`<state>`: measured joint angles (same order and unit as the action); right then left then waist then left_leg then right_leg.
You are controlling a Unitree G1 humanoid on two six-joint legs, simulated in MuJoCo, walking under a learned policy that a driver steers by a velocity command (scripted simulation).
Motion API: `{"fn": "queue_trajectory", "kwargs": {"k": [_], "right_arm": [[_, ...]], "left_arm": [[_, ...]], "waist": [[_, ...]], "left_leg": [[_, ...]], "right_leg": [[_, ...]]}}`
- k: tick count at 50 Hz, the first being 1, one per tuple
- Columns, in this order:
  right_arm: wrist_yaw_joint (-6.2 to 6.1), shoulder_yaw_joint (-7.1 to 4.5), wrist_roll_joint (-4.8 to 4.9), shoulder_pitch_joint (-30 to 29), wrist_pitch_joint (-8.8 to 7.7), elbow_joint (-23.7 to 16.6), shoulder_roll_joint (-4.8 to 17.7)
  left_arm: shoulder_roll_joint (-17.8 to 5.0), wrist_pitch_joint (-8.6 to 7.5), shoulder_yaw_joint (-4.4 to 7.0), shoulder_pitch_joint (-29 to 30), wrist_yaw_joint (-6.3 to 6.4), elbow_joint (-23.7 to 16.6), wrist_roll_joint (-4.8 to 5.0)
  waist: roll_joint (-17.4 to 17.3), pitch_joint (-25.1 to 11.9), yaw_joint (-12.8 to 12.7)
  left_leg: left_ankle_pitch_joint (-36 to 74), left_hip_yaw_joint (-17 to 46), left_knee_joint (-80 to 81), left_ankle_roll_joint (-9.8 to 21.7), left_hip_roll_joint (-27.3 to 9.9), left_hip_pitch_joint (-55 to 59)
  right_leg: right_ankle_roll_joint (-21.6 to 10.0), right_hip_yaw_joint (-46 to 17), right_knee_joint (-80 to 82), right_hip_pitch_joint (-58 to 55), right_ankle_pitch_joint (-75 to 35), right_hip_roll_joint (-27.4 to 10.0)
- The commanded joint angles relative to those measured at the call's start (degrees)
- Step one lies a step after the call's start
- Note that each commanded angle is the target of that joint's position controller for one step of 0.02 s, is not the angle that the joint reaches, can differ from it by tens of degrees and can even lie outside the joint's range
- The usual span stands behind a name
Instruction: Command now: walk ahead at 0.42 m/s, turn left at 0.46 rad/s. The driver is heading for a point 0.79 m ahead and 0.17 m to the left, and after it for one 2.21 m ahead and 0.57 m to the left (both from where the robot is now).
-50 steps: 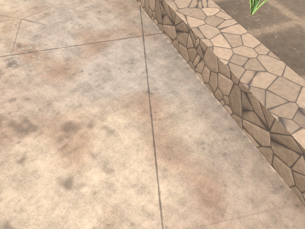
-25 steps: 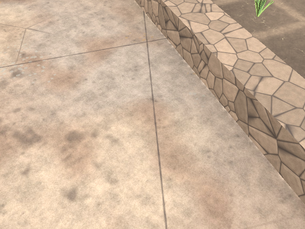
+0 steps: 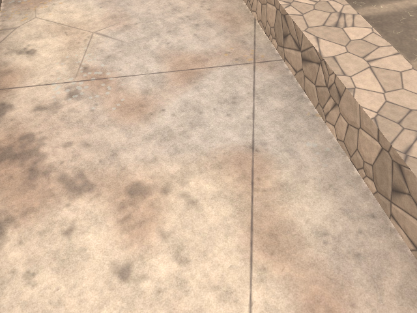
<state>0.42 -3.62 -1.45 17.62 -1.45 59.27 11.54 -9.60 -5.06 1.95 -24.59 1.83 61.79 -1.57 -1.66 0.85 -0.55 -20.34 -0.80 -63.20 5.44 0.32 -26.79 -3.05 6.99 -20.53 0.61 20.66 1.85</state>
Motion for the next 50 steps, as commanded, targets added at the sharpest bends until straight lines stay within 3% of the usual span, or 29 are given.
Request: {"fn": "queue_trajectory", "kwargs": {"k": [1,5,7,9,10,11,12,13,14,15,16,17,18,19,21,24,29,36,38,40,41,42,43,44,45,46,47,48,50], "right_arm": [[1.18,-0.16,-0.13,-6.72,0.05,-5.90,0.01],[2.12,1.05,-0.07,-15.68,0.47,-10.47,-1.63],[2.21,1.29,-0.01,-17.67,0.65,-11.89,-0.97],[1.90,0.45,-0.32,-13.86,0.76,-11.36,1.99],[1.85,-0.16,-0.47,-9.47,0.64,-10.35,3.52],[1.88,-0.96,-0.58,-3.23,0.53,-8.47,5.28],[1.74,-2.05,-0.94,3.59,0.30,-6.19,7.35],[1.16,-3.63,-1.15,6.98,0.30,-5.45,11.36],[1.12,-4.47,-1.20,2.31,0.61,-7.93,16.37],[0.86,-4.43,0.43,2.64,1.11,-8.03,15.79],[0.28,-3.49,0.78,-0.83,0.85,-7.92,12.51],[0.14,-2.76,0.79,-2.92,0.33,-8.09,9.72],[-0.17,-2.34,0.69,-4.49,-0.44,-8.37,8.72],[-0.47,-1.97,0.88,-5.07,-1.11,-8.52,8.10],[-0.45,-1.77,1.32,-3.11,-2.45,-8.06,8.50],[-0.37,-1.99,1.67,1.23,-2.79,-7.67,9.86],[-0.52,-1.86,1.43,9.30,-2.21,-7.51,9.83],[-1.72,-1.37,0.45,14.48,-2.16,-7.65,9.73],[-2.06,-1.19,0.47,12.03,-2.53,-8.03,10.12],[-1.65,-1.42,0.36,10.17,-3.19,-8.04,11.96],[-1.22,-1.36,0.64,8.97,-3.62,-8.33,11.76],[-0.92,-0.32,0.83,10.42,-3.99,-10.34,7.55],[-0.85,-0.18,3.17,20.61,-3.24,-9.08,5.01],[-1.30,-0.53,0.60,16.18,-2.63,-8.22,9.45],[-0.83,-0.52,0.23,9.67,-2.64,-9.47,9.03],[-0.51,-0.27,0.17,6.79,-2.65,-10.36,8.08],[-0.05,-0.27,-0.25,5.32,-2.23,-10.81,7.79],[0.39,-0.08,-0.53,6.00,-1.70,-10.87,7.04],[0.90,0.13,-0.87,5.58,-1.06,-10.98,6.06]], "left_arm": [[-3.85,-0.70,0.05,-5.86,0.38,-0.35,0.39],[-3.94,-1.25,-0.63,-3.73,0.58,-0.92,0.42],[-6.24,-1.68,-0.41,-3.77,0.73,-0.92,0.55],[-8.64,-1.89,0.16,-4.54,1.19,-0.70,0.98],[-9.78,-1.67,0.53,-3.93,1.39,-1.06,1.04],[-10.75,-1.31,0.92,-2.63,1.25,-1.90,0.94],[-11.33,-1.04,1.29,-0.75,0.71,-3.05,0.85],[-10.17,-0.89,1.38,0.52,-0.14,-4.71,0.51],[-3.97,-1.01,0.52,-2.55,-1.05,-8.93,1.05],[-8.39,-1.55,1.23,3.56,-1.63,-11.40,0.92],[-9.15,-2.05,1.33,6.79,-1.87,-12.79,0.97],[-9.30,-2.32,1.49,6.92,-1.72,-12.61,0.84],[-8.62,-1.68,1.51,6.81,-1.50,-12.57,0.19],[-7.57,-0.48,1.29,5.25,-1.62,-12.34,-0.70],[-6.78,1.43,1.34,5.47,-2.02,-13.12,-1.36],[-7.12,2.69,1.49,12.77,-2.40,-16.43,-1.40],[-7.87,3.16,1.50,24.32,-3.01,-21.17,-1.06],[-7.41,1.94,-0.04,34.30,-3.95,-26.34,-0.32],[-8.13,1.39,0.10,29.93,-3.69,-25.70,-0.12],[-11.33,0.74,1.49,17.44,-2.46,-21.95,0.14],[-12.84,0.06,2.11,8.82,-1.59,-19.95,-0.23],[-17.27,-0.08,2.97,-0.37,-0.59,-19.17,-1.57],[-20.54,0.60,4.23,0.33,-1.34,-17.58,-1.73],[-14.42,1.21,3.31,5.19,-2.04,-18.72,0.00],[-10.65,1.04,2.34,10.00,-2.25,-19.23,0.42],[-9.05,0.75,1.90,11.39,-2.45,-18.74,-0.13],[-8.66,0.39,1.65,10.53,-2.31,-17.82,-0.08],[-8.46,-0.01,1.50,9.64,-2.30,-16.65,0.15],[-8.49,-1.10,1.48,6.84,-2.66,-14.88,0.72]], "waist": [[6.23,6.76,-0.51],[6.59,9.50,0.19],[7.78,8.50,0.58],[8.84,4.32,2.84],[9.52,1.39,5.14],[10.50,-2.21,7.82],[9.66,-5.56,11.17],[2.82,-8.00,12.74],[-9.61,-13.08,5.45],[-3.10,-12.81,7.79],[0.13,-4.06,5.45],[4.92,1.04,2.79],[6.62,2.25,0.53],[6.30,1.99,-1.20],[4.52,1.18,-1.99],[1.46,2.35,-0.02],[-1.08,2.05,4.74],[-3.34,2.55,7.51],[-4.08,1.77,4.60],[-3.85,-4.03,-0.99],[-2.83,-8.55,-5.44],[4.76,-17.36,-7.13],[19.46,-21.54,-1.50],[6.66,-12.96,-0.59],[2.67,-4.95,-0.17],[0.99,-1.92,0.52],[2.50,-0.61,1.07],[4.86,-0.66,2.08],[6.27,-1.02,2.58]], "left_leg": [[5.66,-0.81,-3.19,-0.34,-1.96,-19.02],[12.22,-5.75,12.90,-0.82,-0.64,-12.95],[12.67,-9.69,21.56,0.40,1.58,-4.35],[11.69,-11.97,23.31,2.90,4.41,3.27],[10.90,-11.44,24.03,4.60,5.28,8.09],[10.16,-9.80,25.44,6.47,5.71,14.23],[10.33,-7.51,30.13,8.30,6.05,23.30],[3.01,4.06,35.38,11.32,-1.76,31.99],[4.83,37.06,40.87,19.65,-18.43,42.83],[-4.80,42.92,49.24,21.57,-19.23,40.21],[-6.52,36.81,51.49,19.22,-18.74,32.89],[0.79,31.57,52.91,16.41,-16.54,24.57],[9.25,26.76,52.75,14.41,-13.48,19.26],[15.12,22.40,52.78,13.47,-11.01,15.66],[22.88,18.03,52.44,12.66,-8.35,13.83],[24.07,16.17,53.19,10.20,-6.01,14.69],[29.32,18.47,51.30,6.15,-5.77,24.05],[41.10,20.04,46.68,6.60,-7.06,33.17],[47.54,18.92,44.81,4.71,-7.44,30.91],[61.00,17.14,32.85,2.62,-6.03,30.25],[54.18,15.53,22.01,1.83,-3.89,24.49],[29.98,12.21,5.63,1.25,-0.28,15.75],[-10.78,7.86,-10.64,-0.98,9.03,-0.16],[-5.36,9.48,-13.08,-0.21,4.12,-5.00],[-0.26,9.03,-10.64,-0.49,2.63,-5.24],[1.76,8.36,-8.39,-0.62,1.14,-4.78],[2.19,7.85,-6.37,-0.79,-0.04,-4.21],[2.47,7.23,-4.54,-1.14,-0.67,-2.54],[2.96,5.95,-2.32,-1.63,-0.96,-2.79]], "right_leg": [[-3.68,-9.13,9.63,-6.83,-30.97,-15.53],[-2.43,-0.36,11.01,0.49,-38.54,-12.33],[-1.63,2.71,8.81,2.15,-50.43,-12.69],[-1.06,4.74,0.58,-0.40,-68.21,-14.25],[-1.14,5.16,-6.25,-1.07,-72.83,-15.27],[-1.63,4.62,-14.90,-0.79,-72.15,-16.32],[-1.73,4.90,-26.94,3.34,-62.94,-15.58],[-0.94,5.52,-46.55,13.90,-34.42,-10.96],[1.09,-0.32,-67.17,33.54,9.38,-0.36],[0.54,-9.81,-69.24,40.03,4.35,-1.22],[0.16,-9.97,-64.88,42.92,-0.89,-4.51],[0.34,-9.60,-58.82,39.98,-3.49,-6.65],[1.11,-10.04,-54.64,35.75,-3.90,-7.99],[2.08,-10.22,-51.80,31.94,-3.61,-8.62],[3.59,-9.20,-47.10,30.31,-3.62,-8.97],[5.40,-7.49,-39.79,35.22,-10.23,-9.10],[6.04,-7.27,-29.30,42.98,-19.19,-7.05],[3.61,-5.43,-15.42,41.05,-19.22,-2.77],[1.34,-5.31,-10.06,30.31,-18.28,-1.34],[-1.24,-4.36,-7.04,14.63,-15.52,1.59],[-2.98,-7.29,-5.10,2.24,-17.54,-2.17],[-5.54,-22.39,-7.15,-10.95,-12.74,-16.36],[-14.36,-49.30,0.03,-19.90,-13.46,-27.69],[-12.56,-48.23,3.19,-11.45,-4.45,-24.30],[-11.31,-38.32,4.70,-2.75,-6.16,-21.57],[-10.10,-32.17,6.06,1.84,-12.28,-18.85],[-9.19,-27.29,6.93,4.43,-17.32,-16.62],[-8.38,-23.97,7.95,6.40,-20.06,-15.07],[-8.52,-20.74,9.06,6.59,-25.25,-13.96]]}}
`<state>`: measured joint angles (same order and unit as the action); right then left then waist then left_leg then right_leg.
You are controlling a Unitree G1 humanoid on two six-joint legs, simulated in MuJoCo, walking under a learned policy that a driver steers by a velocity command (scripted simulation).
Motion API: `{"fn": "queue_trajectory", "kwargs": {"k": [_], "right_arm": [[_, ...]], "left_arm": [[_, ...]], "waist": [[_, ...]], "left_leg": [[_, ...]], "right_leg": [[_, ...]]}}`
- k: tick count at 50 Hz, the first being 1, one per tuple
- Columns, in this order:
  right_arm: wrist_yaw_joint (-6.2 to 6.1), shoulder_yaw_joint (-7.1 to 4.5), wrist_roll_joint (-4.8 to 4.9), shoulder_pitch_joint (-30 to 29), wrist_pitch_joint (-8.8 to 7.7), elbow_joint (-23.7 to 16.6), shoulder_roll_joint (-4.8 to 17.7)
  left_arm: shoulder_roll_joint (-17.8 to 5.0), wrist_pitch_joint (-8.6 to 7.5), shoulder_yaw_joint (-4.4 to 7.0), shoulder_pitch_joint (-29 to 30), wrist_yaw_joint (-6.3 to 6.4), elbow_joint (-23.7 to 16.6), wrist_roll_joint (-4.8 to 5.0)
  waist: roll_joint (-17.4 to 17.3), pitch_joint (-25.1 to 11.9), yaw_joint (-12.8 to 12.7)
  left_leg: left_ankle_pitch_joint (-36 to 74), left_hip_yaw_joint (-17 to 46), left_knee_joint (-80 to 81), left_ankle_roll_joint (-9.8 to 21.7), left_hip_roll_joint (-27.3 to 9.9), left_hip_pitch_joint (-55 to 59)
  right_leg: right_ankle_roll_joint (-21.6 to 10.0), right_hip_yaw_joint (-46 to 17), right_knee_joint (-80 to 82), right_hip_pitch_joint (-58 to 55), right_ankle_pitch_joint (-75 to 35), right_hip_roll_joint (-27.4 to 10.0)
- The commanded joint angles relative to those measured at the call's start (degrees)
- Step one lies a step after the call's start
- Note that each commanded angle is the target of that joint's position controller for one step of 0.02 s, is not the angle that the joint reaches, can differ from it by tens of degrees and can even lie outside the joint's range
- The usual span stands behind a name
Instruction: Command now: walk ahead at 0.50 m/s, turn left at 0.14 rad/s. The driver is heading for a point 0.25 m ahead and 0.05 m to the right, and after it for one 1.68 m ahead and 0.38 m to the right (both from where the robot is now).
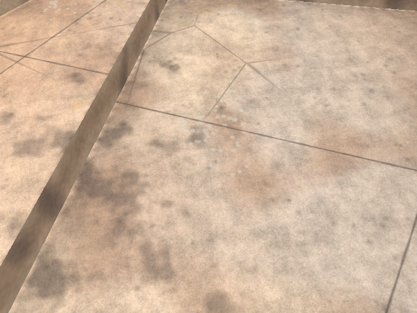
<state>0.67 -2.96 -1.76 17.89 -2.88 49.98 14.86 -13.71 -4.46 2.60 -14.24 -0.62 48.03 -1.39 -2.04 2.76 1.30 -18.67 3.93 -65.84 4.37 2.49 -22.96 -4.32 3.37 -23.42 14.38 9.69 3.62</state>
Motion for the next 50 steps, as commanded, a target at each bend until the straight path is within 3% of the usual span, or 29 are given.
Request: {"fn": "queue_trajectory", "kwargs": {"k": [1,5,7,10,12,14,15,16,17,18,19,20,21,23,27,30,32,33,34,36,41,50], "right_arm": [[0.90,-0.44,-0.76,4.26,0.58,-1.96,2.46],[1.03,0.62,-0.65,-4.34,0.48,-4.41,0.66],[1.02,1.53,-0.16,-7.94,0.20,-5.03,-0.79],[0.44,1.96,0.30,-10.68,0.13,-4.83,-0.35],[-0.16,1.82,0.16,-10.32,-0.10,-4.24,0.63],[-0.82,1.39,-0.18,-5.90,-0.74,-2.07,1.59],[-1.15,1.14,-0.71,-2.31,-1.56,-0.55,2.34],[-1.55,0.51,-1.46,2.35,-2.37,0.45,5.86],[-1.66,0.15,-0.85,4.31,-1.70,1.03,7.04],[-1.23,0.87,1.70,3.59,-1.05,0.63,3.74],[-1.25,1.33,2.00,-0.22,-0.75,0.31,2.72],[-1.62,1.93,1.48,-3.90,-0.46,-0.02,1.24],[-2.15,2.28,1.21,-6.05,-0.26,0.00,0.57],[-2.60,2.26,0.76,-7.24,0.00,0.80,0.90],[-2.35,1.90,0.76,-5.83,0.34,2.71,1.98],[-2.30,1.42,1.28,-6.54,1.62,3.65,2.76],[-2.26,1.21,1.59,-4.90,2.29,4.64,2.29],[-2.24,1.10,1.91,-4.07,2.65,4.94,1.74],[-2.05,0.99,2.05,-3.82,2.88,5.20,1.21],[-1.83,1.14,1.47,-1.56,2.65,6.86,0.25],[-1.85,1.38,1.30,-0.41,2.01,9.51,-0.02],[-2.37,2.02,1.36,1.15,2.10,12.73,-1.21]], "left_arm": [[-4.72,-2.03,0.90,-4.50,-0.29,-0.50,0.74],[-4.55,-2.00,0.39,-7.29,-0.22,1.53,0.84],[-4.73,-1.63,0.13,-8.01,-0.09,2.29,0.98],[-5.51,-0.98,0.06,-10.64,0.32,3.81,0.94],[-5.65,-0.50,0.01,-10.52,0.68,4.33,0.85],[-5.72,-0.10,0.00,-9.25,1.12,4.59,1.11],[-5.71,0.04,-0.05,-9.46,1.20,4.86,1.48],[-4.55,-0.17,-0.51,-11.22,1.44,3.76,1.66],[1.62,0.69,-2.00,-20.92,1.58,5.15,3.59],[-2.56,2.51,-0.97,-18.73,2.14,6.77,2.67],[-3.60,3.38,-0.49,-14.16,2.04,5.83,1.29],[-2.72,3.87,-0.54,-10.96,1.86,5.63,0.25],[-1.95,4.41,-0.62,-9.77,1.67,5.76,-0.06],[-0.24,5.54,-1.08,-11.76,1.67,7.65,-0.23],[0.07,6.78,-1.23,-9.66,2.44,9.11,0.30],[0.41,6.82,-1.47,-9.55,2.52,10.49,0.08],[-0.49,6.13,-1.65,-9.51,2.51,10.76,-0.57],[-1.77,5.53,-1.62,-8.82,2.50,10.57,-0.52],[-1.78,5.02,-1.69,-7.72,2.38,11.15,0.17],[-0.53,3.79,-2.11,-5.89,2.45,11.41,0.55],[-0.10,3.20,-2.21,-7.28,2.75,12.32,0.74],[0.88,3.31,-2.48,-9.59,2.89,14.05,0.76]], "waist": [[6.73,-2.68,0.87],[6.25,-0.53,0.12],[7.65,-1.51,-0.84],[8.64,-2.94,-2.39],[8.46,-2.91,-1.99],[7.01,-3.44,0.24],[4.52,-4.82,1.92],[-0.22,-10.18,2.18],[-10.01,-19.33,-0.72],[-5.39,-20.24,0.92],[-3.55,-13.22,-0.10],[-2.27,-8.58,-1.19],[-2.72,-5.48,-2.58],[-3.99,-5.22,-4.32],[-3.94,-5.58,-3.41],[-3.76,-2.89,-4.02],[-1.49,0.06,-3.53],[0.48,1.84,-2.42],[5.01,4.16,-1.21],[7.21,2.33,0.30],[3.49,0.97,-0.12],[2.24,1.49,-0.82]], "left_leg": [[2.07,0.42,1.25,-0.82,-3.62,-8.13],[8.38,-4.48,11.89,-3.07,-4.67,-10.29],[12.71,-6.78,20.57,-3.37,-3.61,-5.60],[16.81,-7.57,27.80,-2.95,-2.09,-1.59],[15.29,-6.55,30.85,-1.85,-1.87,0.65],[16.29,-5.95,38.00,-0.27,-1.13,6.43],[24.27,-4.80,43.98,0.51,-2.17,12.69],[49.35,2.70,40.10,2.24,-11.41,23.85],[70.48,15.22,36.88,12.76,-25.63,34.90],[63.66,18.34,39.60,15.81,-25.75,30.20],[52.89,15.56,43.55,14.72,-23.07,23.71],[43.40,13.37,46.77,12.48,-20.52,18.15],[38.61,10.20,49.37,10.23,-18.19,13.14],[31.90,5.88,51.29,7.39,-14.44,8.27],[13.90,5.34,53.14,6.16,-12.98,6.94],[-5.57,5.99,54.86,3.85,-11.69,1.59],[-12.18,6.59,55.40,0.16,-10.69,-1.82],[-10.37,5.28,54.82,-1.32,-8.84,-0.72],[-4.14,2.65,52.69,-1.49,-6.63,4.44],[4.73,1.65,48.21,-0.89,-6.34,13.30],[7.66,1.85,47.97,-0.68,-6.93,13.37],[9.92,1.60,47.67,-1.20,-7.03,12.90]], "right_leg": [[-7.54,-15.81,12.76,-7.36,-15.06,-15.55],[-6.77,-7.10,11.57,-6.96,-41.47,-13.23],[-4.91,-3.42,10.20,-6.02,-46.10,-10.98],[-3.87,-3.48,7.69,-9.10,-45.11,-11.55],[-3.90,-5.08,4.83,-10.76,-43.54,-13.25],[-2.91,-6.33,-0.95,-11.87,-41.04,-13.34],[-1.52,-5.54,-6.87,-10.66,-35.84,-11.44],[0.28,-3.90,-14.87,-4.66,-19.77,-9.18],[1.77,-1.73,-27.89,2.82,17.91,-3.11],[2.09,-4.63,-32.43,4.00,29.17,-1.61],[2.48,-5.71,-33.81,6.08,28.64,-2.36],[2.86,-6.05,-32.47,6.15,25.56,-3.33],[3.43,-6.20,-29.42,4.30,22.45,-4.47],[4.40,-4.58,-24.51,-1.28,18.47,-4.31],[4.63,-3.28,-15.65,-3.85,14.61,-4.04],[3.50,-1.70,-6.62,-8.21,7.02,-3.68],[2.17,-5.16,0.19,-9.75,4.78,-6.55],[1.46,-8.38,2.78,-5.62,9.04,-8.67],[1.08,-9.79,4.72,2.15,13.45,-9.09],[1.89,-10.73,8.27,6.20,13.81,-9.78],[1.68,-9.49,7.27,1.94,8.05,-9.07],[1.16,-8.90,6.48,-0.02,4.98,-8.93]]}}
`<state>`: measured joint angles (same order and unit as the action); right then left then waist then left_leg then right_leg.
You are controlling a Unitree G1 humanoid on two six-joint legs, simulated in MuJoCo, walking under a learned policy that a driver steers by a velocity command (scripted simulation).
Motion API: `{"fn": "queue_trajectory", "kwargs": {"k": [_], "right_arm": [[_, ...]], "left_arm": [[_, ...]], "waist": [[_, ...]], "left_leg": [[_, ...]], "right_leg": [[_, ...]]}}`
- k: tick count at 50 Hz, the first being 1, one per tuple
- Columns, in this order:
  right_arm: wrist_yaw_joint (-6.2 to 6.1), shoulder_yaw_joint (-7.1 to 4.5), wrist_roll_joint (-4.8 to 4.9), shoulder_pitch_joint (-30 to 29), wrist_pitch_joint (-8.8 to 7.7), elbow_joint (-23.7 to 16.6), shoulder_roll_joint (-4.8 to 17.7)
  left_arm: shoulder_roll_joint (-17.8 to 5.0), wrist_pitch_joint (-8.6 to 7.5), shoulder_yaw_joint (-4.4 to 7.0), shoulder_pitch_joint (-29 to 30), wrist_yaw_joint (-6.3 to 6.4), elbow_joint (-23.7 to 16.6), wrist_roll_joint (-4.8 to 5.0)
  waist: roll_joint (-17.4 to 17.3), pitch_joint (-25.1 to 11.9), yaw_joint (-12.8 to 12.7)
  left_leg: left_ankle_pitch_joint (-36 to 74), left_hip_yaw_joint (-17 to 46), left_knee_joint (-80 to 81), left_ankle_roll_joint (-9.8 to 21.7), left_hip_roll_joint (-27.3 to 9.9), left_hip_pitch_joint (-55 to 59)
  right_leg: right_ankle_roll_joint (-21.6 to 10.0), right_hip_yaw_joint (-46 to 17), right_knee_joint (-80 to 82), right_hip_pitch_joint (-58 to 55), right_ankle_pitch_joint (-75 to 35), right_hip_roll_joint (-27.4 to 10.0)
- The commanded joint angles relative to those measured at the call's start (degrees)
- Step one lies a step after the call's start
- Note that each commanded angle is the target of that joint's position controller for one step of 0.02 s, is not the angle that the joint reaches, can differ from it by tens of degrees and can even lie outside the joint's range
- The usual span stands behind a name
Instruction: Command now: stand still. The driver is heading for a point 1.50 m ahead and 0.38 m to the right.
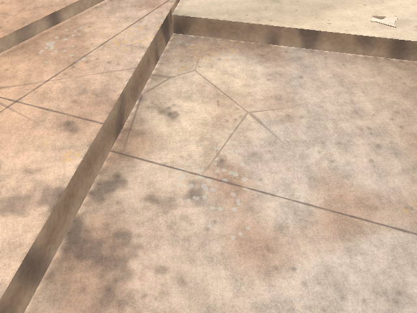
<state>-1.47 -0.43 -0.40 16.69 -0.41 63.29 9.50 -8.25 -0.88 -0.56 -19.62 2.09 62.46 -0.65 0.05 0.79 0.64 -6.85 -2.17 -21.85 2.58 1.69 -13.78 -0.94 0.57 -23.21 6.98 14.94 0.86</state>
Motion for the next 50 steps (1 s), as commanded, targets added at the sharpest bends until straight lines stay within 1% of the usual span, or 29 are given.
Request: {"fn": "queue_trajectory", "kwargs": {"k": [1,15,35,36,37,38,39,40,41,42,43,44,45,46,47,48,49,50], "right_arm": [[-0.28,-0.47,0.01,2.54,-0.36,-0.29,4.04],[-0.72,-0.25,0.01,3.77,-0.22,2.33,2.50],[-1.00,-0.16,0.03,4.40,-0.07,3.87,1.45],[-0.96,-0.09,-0.01,4.75,-0.01,4.03,1.19],[-0.89,-0.27,-0.07,4.49,0.13,3.86,1.54],[-0.77,-0.58,-0.12,4.24,0.30,3.44,2.05],[-0.52,-0.84,-0.35,3.86,0.43,2.86,2.21],[-0.16,-0.90,-0.66,2.41,0.39,1.80,1.85],[0.27,-0.69,-1.00,0.32,0.09,0.35,0.60],[0.66,-0.50,-1.70,-1.31,-0.44,-1.06,-0.31],[0.97,-0.68,-1.88,-2.96,-1.06,-2.42,0.26],[1.26,-0.99,-1.74,-3.84,-1.72,-3.60,1.07],[1.57,-1.31,-1.56,-4.41,-2.38,-4.55,1.85],[1.87,-1.57,-1.22,-4.67,-2.98,-5.31,2.18],[2.13,-1.78,-0.80,-4.41,-3.48,-5.80,2.18],[2.34,-1.97,-0.45,-2.65,-3.84,-5.71,1.87],[2.45,-2.16,-0.11,2.17,-4.06,-4.37,1.17],[2.24,-2.89,0.10,9.46,-4.15,-1.68,1.72]], "left_arm": [[-4.45,-0.27,0.65,-4.30,0.20,-0.23,0.03],[-2.99,-0.31,0.36,-5.14,0.53,1.50,0.08],[-2.05,-0.38,0.22,-6.40,0.77,2.78,0.04],[-1.90,-0.36,0.20,-7.10,0.74,3.02,-0.06],[-2.53,-0.25,0.52,-7.54,0.68,3.11,-0.20],[-3.73,-0.03,1.09,-7.88,0.61,2.95,-0.28],[-4.77,0.23,1.59,-8.04,0.48,2.52,-0.30],[-5.56,0.40,2.03,-9.49,0.39,2.40,-0.23],[-6.55,0.39,2.51,-11.65,0.39,2.75,-0.06],[-7.44,0.23,3.00,-11.93,0.43,2.85,-0.11],[-7.40,-0.10,3.24,-12.04,0.35,2.74,-0.30],[-7.66,-0.55,3.47,-12.06,0.21,2.65,-0.73],[-7.74,-1.06,3.64,-11.86,0.04,2.50,-1.06],[-7.72,-1.52,3.76,-11.41,-0.08,2.32,-1.07],[-7.79,-1.93,3.89,-10.72,-0.17,2.07,-0.91],[-8.02,-2.21,4.00,-9.46,-0.24,1.73,-0.64],[-8.15,-2.38,4.04,-7.12,-0.34,1.13,-0.22],[-7.82,-2.71,3.92,-5.55,-0.56,0.45,-0.19]], "waist": [[0.15,3.51,-0.16],[0.42,4.04,-0.10],[0.31,4.49,-0.20],[0.36,3.41,-0.33],[0.74,4.05,-0.51],[1.89,4.85,-0.71],[3.78,6.56,-1.14],[5.28,9.18,-2.14],[7.54,11.46,-3.30],[8.96,13.80,-3.56],[8.20,14.60,-3.80],[7.58,14.51,-3.71],[6.86,14.06,-3.49],[6.27,13.37,-3.10],[6.09,12.47,-2.50],[5.97,11.46,-1.05],[5.38,10.13,1.80],[3.22,7.70,4.84]], "left_leg": [[-1.60,7.68,3.59,0.57,-6.24,3.75],[1.61,7.39,2.57,0.40,-6.48,4.55],[3.28,7.05,2.02,0.21,-6.60,5.09],[-0.84,6.76,2.15,0.28,-6.03,5.44],[-6.14,6.11,1.24,0.49,-4.93,4.51],[-13.06,4.84,-1.01,1.06,-3.29,2.67],[-19.87,3.41,-3.83,1.56,-1.65,-0.69],[-22.91,2.12,-7.41,1.62,-0.39,-6.02],[-21.51,-0.25,-12.55,1.37,0.76,-10.97],[-17.85,-2.00,-17.09,1.30,-0.49,-14.37],[-16.52,-1.53,-20.11,1.49,-2.22,-16.96],[-17.33,-0.84,-21.93,1.69,-3.22,-19.33],[-17.97,-0.33,-22.15,1.82,-4.02,-20.89],[-17.92,-0.41,-20.31,1.87,-4.27,-20.41],[-16.79,-1.06,-17.60,1.89,-3.87,-17.66],[-14.10,-2.23,-13.79,2.00,-2.91,-12.22],[-10.31,-4.01,-8.72,2.11,-1.06,-2.22],[-9.24,-4.31,-5.35,2.17,1.34,10.16]], "right_leg": [[-2.24,-6.05,6.22,7.23,-0.60,-6.15],[-2.30,-5.67,5.92,5.82,-3.78,-6.03],[-2.36,-5.51,5.90,4.58,-5.71,-6.01],[-2.56,-5.45,6.59,4.21,-1.21,-5.59],[-3.06,-5.60,6.91,4.78,4.79,-4.99],[-4.14,-6.37,7.04,5.57,13.10,-4.67],[-5.61,-8.79,8.17,6.60,21.63,-5.53],[-7.37,-12.64,10.56,6.37,28.50,-7.79],[-9.52,-17.94,14.04,5.08,33.25,-11.74],[-11.62,-22.09,16.14,4.50,33.67,-15.92],[-12.96,-24.00,17.12,3.84,31.10,-17.92],[-13.65,-24.37,16.94,1.94,27.19,-18.68],[-13.76,-23.42,16.13,-0.44,22.53,-18.69],[-13.28,-21.38,15.07,-1.81,18.24,-17.98],[-12.56,-19.00,13.89,-1.74,14.24,-16.85],[-11.64,-16.30,12.09,0.33,10.85,-15.49],[-10.28,-12.72,9.01,5.64,7.65,-13.40],[-8.73,-9.15,3.08,11.78,2.12,-10.43]]}}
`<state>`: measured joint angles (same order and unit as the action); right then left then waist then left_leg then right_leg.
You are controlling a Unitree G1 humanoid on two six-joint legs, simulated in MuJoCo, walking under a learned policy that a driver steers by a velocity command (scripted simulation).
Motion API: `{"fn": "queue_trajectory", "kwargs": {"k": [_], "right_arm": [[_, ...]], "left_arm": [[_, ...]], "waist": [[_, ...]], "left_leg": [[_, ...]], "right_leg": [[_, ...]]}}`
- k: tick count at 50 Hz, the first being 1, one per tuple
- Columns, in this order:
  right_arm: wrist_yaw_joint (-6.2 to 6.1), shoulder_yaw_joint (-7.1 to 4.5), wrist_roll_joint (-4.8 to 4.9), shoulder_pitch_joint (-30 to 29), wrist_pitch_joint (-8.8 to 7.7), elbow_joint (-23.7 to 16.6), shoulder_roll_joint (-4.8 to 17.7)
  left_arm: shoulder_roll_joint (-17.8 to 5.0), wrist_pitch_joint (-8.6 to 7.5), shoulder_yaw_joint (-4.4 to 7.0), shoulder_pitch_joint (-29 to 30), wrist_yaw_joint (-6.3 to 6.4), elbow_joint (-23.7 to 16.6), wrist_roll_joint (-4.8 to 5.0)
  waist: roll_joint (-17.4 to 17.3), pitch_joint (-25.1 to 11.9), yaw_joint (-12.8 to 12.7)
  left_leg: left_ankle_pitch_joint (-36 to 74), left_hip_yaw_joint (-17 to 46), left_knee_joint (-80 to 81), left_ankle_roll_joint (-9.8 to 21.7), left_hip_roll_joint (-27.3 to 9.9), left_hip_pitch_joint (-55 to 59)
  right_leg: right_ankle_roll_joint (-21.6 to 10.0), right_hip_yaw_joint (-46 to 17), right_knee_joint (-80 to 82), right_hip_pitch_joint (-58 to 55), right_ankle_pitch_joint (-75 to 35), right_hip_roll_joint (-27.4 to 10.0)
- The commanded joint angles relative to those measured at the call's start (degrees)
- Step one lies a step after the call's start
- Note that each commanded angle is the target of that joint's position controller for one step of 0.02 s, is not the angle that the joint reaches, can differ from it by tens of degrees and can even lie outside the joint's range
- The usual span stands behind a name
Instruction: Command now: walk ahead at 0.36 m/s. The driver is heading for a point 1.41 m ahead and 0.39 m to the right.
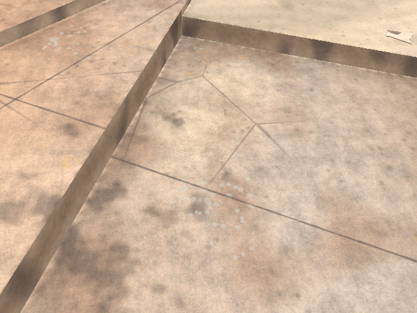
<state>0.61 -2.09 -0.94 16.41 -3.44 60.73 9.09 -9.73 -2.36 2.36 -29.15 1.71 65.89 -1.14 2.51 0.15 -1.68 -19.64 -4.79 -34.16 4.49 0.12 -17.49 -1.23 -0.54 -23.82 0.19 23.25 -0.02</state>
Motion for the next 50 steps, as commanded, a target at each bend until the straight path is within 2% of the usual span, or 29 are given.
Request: {"fn": "queue_trajectory", "kwargs": {"k": [1,2,3,4,5,6,7,8,11,16,19,21,22,23,24,25,26,27,28,29,30,31,33,35,37,41,46,48,50], "right_arm": [[-0.51,-2.52,0.06,17.72,-1.48,2.86,5.45],[-0.93,-4.20,-0.14,25.94,-1.21,4.17,12.31],[-0.98,-3.27,-0.14,23.29,-0.31,4.37,9.20],[-0.89,-2.66,-0.46,16.18,-0.25,1.98,7.99],[-0.74,-2.32,-0.44,11.55,-0.61,0.34,7.19],[-0.85,-1.88,-0.29,9.56,-1.08,-0.36,6.52],[-1.02,-1.20,-0.10,8.99,-1.58,-0.23,4.94],[-1.19,-0.82,-0.01,10.08,-2.01,0.28,4.40],[-1.58,-0.25,0.17,14.39,-2.67,2.07,4.65],[-1.93,0.65,-0.28,15.21,-3.12,2.20,3.86],[-2.51,0.59,-0.15,16.10,-3.56,2.71,5.00],[-3.00,0.28,-0.05,15.18,-3.83,2.61,6.50],[-3.34,-0.04,-0.10,14.40,-3.70,2.38,7.45],[-3.57,-0.42,-0.30,13.32,-3.31,1.94,8.54],[-3.50,-0.80,-0.20,12.21,-2.89,1.34,9.54],[-2.99,-1.05,-0.01,10.84,-2.76,0.26,10.05],[-2.00,-0.35,0.08,11.90,-2.75,-2.46,4.83],[-1.06,-0.94,0.77,11.12,-2.96,-5.15,5.87],[-0.78,-1.13,0.20,4.67,-3.55,-7.37,7.76],[-0.62,-1.23,0.21,2.00,-4.15,-8.46,8.28],[-0.82,-1.28,-0.02,1.82,-4.04,-8.33,7.49],[-0.92,-1.23,-0.89,2.43,-3.09,-8.56,6.79],[-0.66,-1.12,-1.74,3.00,-0.98,-9.21,5.53],[-0.41,-1.17,-1.93,-0.26,0.25,-10.99,5.71],[-0.15,-1.28,-1.80,-6.61,0.74,-13.68,6.54],[0.39,-1.19,-1.46,-15.98,1.02,-17.64,7.26],[0.93,-0.22,-0.98,-24.86,0.49,-21.93,7.45],[0.97,0.02,-0.55,-26.12,-0.09,-23.39,8.09],[0.62,-0.27,-0.24,-21.14,-0.70,-22.79,9.64]], "left_arm": [[-4.49,-1.99,0.37,5.41,-0.67,-4.07,0.18],[-0.57,-2.44,-0.55,4.65,-1.18,-6.82,0.55],[-4.64,-2.21,0.51,7.86,-1.53,-7.57,-1.24],[-3.33,-2.21,0.41,9.86,-2.09,-8.28,-1.29],[-2.08,-2.59,0.09,10.31,-2.58,-8.17,-0.72],[-1.90,-2.63,0.29,10.44,-2.93,-8.11,-0.62],[-2.15,-2.17,0.48,9.71,-3.15,-7.93,-0.92],[-2.28,-1.63,0.66,9.27,-3.33,-7.82,-0.98],[-2.39,-0.37,0.99,13.12,-3.60,-9.27,-0.72],[-0.96,-0.13,-0.03,26.79,-3.93,-14.60,0.08],[-1.41,-0.17,-0.28,30.24,-3.94,-16.38,0.13],[-2.99,-0.43,0.33,27.64,-3.59,-16.05,0.01],[-3.99,-0.62,0.84,23.92,-3.36,-15.08,-0.07],[-5.20,-0.85,1.57,17.90,-3.13,-13.32,-0.12],[-6.41,-1.09,2.44,10.60,-2.92,-10.88,-0.32],[-8.84,-1.13,3.67,4.24,-2.58,-9.29,-1.12],[-13.79,-0.73,5.00,2.77,-2.26,-9.84,-1.47],[-15.07,0.01,5.26,4.59,-2.79,-10.13,-0.31],[-13.32,0.09,4.76,9.60,-2.73,-10.71,0.50],[-10.35,-0.11,4.01,12.47,-2.69,-11.34,0.65],[-8.40,-0.51,3.43,14.24,-2.54,-11.61,0.44],[-7.33,-1.01,2.96,14.53,-2.12,-11.71,0.66],[-7.71,-2.16,2.67,12.74,-1.74,-11.39,0.96],[-9.62,-2.57,2.94,10.25,-1.58,-11.24,1.17],[-10.13,-2.35,2.97,7.43,-1.58,-11.36,1.36],[-10.20,-1.73,2.91,1.69,-1.55,-11.61,1.20],[-10.91,-1.38,2.95,-1.93,-0.85,-12.49,0.47],[-11.78,-1.37,3.17,-1.79,-0.51,-13.07,0.10],[-13.17,-1.54,3.51,1.87,-0.17,-14.43,0.11]], "waist": [[-7.05,4.93,10.72],[-22.90,0.38,11.78],[-14.36,3.86,9.21],[-7.39,7.77,5.98],[-3.97,8.54,4.27],[-3.19,8.25,2.80],[-3.86,7.45,1.74],[-4.76,6.49,1.37],[-5.88,6.10,1.21],[-7.15,9.09,2.95],[-7.41,9.10,3.03],[-7.69,6.40,1.07],[-8.32,4.04,-0.73],[-8.93,0.65,-3.35],[-9.00,-3.10,-6.42],[-7.38,-5.76,-9.92],[3.06,-10.02,-7.11],[6.53,-13.76,-4.83],[0.37,-5.37,-3.16],[-3.85,-0.52,-1.66],[-7.48,1.82,1.00],[-7.58,2.35,2.78],[-5.13,1.61,4.07],[-3.32,2.11,3.66],[-1.50,3.24,1.69],[0.56,2.69,-2.17],[1.84,3.10,-4.77],[2.55,3.14,-4.51],[3.16,2.00,-1.07]], "left_leg": [[-1.06,8.17,12.70,1.45,-3.70,24.99],[-13.97,35.18,23.59,7.26,-19.14,32.05],[-15.57,41.46,25.91,8.84,-21.59,25.94],[-14.43,35.69,25.24,8.21,-20.63,20.67],[-7.78,29.94,26.09,7.39,-18.41,16.85],[-2.75,25.29,26.86,6.56,-16.30,15.03],[2.83,21.11,27.21,5.62,-14.21,14.67],[8.74,18.16,26.93,5.25,-13.14,15.52],[25.05,11.29,25.76,4.77,-11.79,18.57],[34.54,2.18,27.26,2.99,-9.89,15.40],[43.02,-0.99,26.28,2.41,-11.38,17.08],[59.25,-3.17,20.09,1.58,-12.29,20.67],[66.66,-4.19,14.31,1.19,-12.61,22.10],[70.72,-4.75,5.73,1.15,-13.12,22.64],[67.60,-5.01,-4.95,1.17,-13.16,20.94],[54.71,-5.78,-19.51,0.97,-11.44,12.85],[10.93,-6.22,-41.69,-0.50,-3.61,-4.09],[-9.17,4.46,-53.73,-0.96,4.15,-19.00],[-2.64,8.26,-51.31,0.04,-0.74,-25.01],[2.33,7.71,-46.69,-0.08,-2.90,-23.49],[4.15,7.69,-41.94,-0.70,-4.66,-19.79],[3.91,7.84,-38.69,-1.83,-5.58,-16.17],[3.25,7.18,-33.83,-3.69,-6.20,-13.20],[5.73,5.74,-29.28,-5.23,-6.32,-15.03],[10.81,4.73,-23.75,-6.48,-6.36,-18.78],[18.00,4.43,-14.79,-7.06,-4.77,-23.90],[17.94,4.29,-5.55,-6.32,-1.84,-25.58],[17.17,4.68,-1.30,-5.24,-0.85,-22.99],[14.98,5.21,4.17,-3.58,0.58,-12.38]], "right_leg": [[-6.15,-1.47,-10.62,25.54,-10.42,-4.70],[-3.01,6.77,-31.11,36.86,2.75,3.22],[-4.08,1.14,-41.63,40.38,6.38,0.97],[-4.87,-0.63,-44.79,41.76,0.79,-2.25],[-4.80,-1.20,-43.80,40.06,-4.71,-3.92],[-4.50,-0.88,-42.00,38.33,-7.53,-4.84],[-3.79,-0.30,-40.28,36.91,-9.03,-5.31],[-3.27,0.65,-39.39,36.40,-9.97,-4.99],[-2.19,3.16,-37.00,40.02,-12.38,-4.09],[-2.62,6.04,-21.43,38.31,-19.61,-1.44],[-4.81,8.86,-13.48,32.78,-21.26,0.27],[-7.15,10.41,-11.87,27.72,-19.61,2.83],[-8.41,11.12,-12.11,24.08,-17.54,4.47],[-9.81,11.07,-11.86,18.84,-15.11,5.86],[-11.30,10.16,-8.70,11.14,-15.19,6.53],[-13.63,4.12,-4.63,1.24,-11.68,2.96],[-19.56,-19.53,-2.96,-10.52,-8.39,-12.70],[-26.59,-45.17,7.37,-16.61,-4.57,-19.57],[-23.50,-38.06,10.27,-10.43,-1.04,-17.97],[-20.92,-31.65,11.90,-2.32,-5.73,-16.52],[-18.44,-26.44,12.53,3.99,-13.34,-13.94],[-17.06,-22.04,12.48,8.55,-19.84,-11.30],[-16.10,-17.23,12.36,11.72,-27.42,-8.54],[-15.26,-14.78,12.73,12.57,-30.04,-6.64],[-13.25,-14.59,13.28,11.37,-31.12,-5.57],[-10.02,-16.01,11.48,4.09,-35.53,-5.05],[-10.99,-18.77,8.12,-3.72,-40.81,-5.82],[-11.04,-20.28,6.26,-5.36,-43.26,-6.80],[-9.06,-20.24,3.07,-2.69,-48.19,-6.61]]}}
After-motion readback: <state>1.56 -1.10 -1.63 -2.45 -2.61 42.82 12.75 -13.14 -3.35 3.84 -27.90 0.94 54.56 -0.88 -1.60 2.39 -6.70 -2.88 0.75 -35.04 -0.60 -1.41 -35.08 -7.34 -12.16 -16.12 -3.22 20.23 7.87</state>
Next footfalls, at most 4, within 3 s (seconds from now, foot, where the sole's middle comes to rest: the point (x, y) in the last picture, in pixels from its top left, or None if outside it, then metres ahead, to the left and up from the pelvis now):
0.50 right None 0.41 -0.05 -0.77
1.06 left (214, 242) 0.78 0.00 -0.77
1.58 right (300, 228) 0.86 -0.33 -0.77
2.12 left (290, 160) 1.20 -0.32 -0.77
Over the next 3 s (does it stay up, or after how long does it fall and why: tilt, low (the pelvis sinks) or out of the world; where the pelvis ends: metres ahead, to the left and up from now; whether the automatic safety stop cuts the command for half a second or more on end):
stays up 1.34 -0.44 0.00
